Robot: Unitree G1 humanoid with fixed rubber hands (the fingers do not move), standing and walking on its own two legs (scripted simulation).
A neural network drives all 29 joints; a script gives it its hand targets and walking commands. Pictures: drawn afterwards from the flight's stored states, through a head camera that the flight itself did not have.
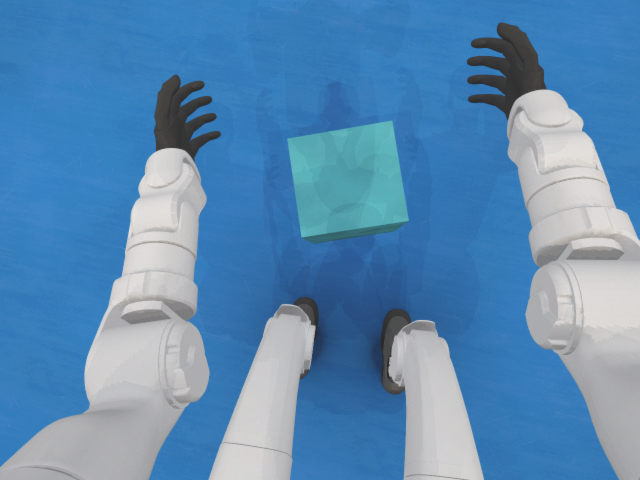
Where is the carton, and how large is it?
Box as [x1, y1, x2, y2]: [287, 121, 408, 243]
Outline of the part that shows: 391,121 287,139 302,237 314,243 386,232 396,229 408,220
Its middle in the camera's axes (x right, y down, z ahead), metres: +0.06 -0.11 +0.88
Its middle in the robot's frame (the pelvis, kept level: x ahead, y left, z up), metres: +0.49 +0.05 -0.52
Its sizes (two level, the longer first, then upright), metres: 0.210 0.200 0.250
